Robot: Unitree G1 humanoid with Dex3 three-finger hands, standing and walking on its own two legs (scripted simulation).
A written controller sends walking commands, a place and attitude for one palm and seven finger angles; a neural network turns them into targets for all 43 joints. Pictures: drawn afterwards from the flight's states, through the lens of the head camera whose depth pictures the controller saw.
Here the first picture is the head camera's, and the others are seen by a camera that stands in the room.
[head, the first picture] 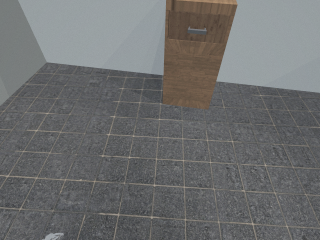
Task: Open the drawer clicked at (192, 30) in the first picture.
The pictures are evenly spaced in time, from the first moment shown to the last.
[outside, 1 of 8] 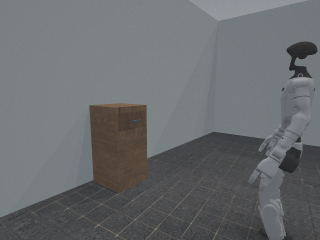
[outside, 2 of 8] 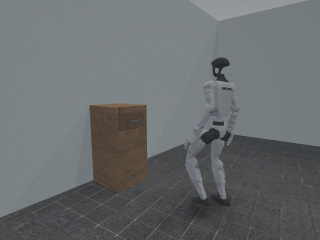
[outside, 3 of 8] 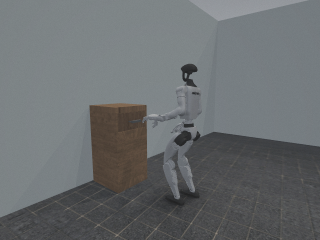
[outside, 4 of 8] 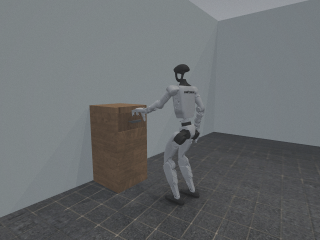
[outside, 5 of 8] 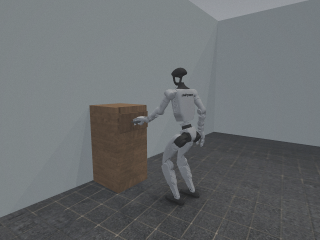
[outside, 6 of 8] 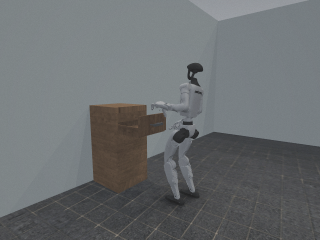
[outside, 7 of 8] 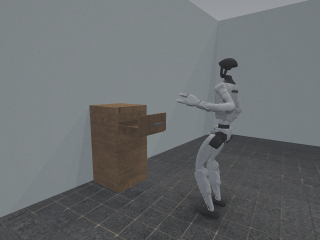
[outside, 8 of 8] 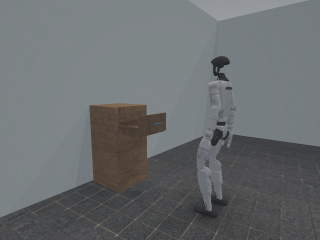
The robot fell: no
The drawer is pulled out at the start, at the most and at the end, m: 0.00 0.30 0.29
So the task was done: yes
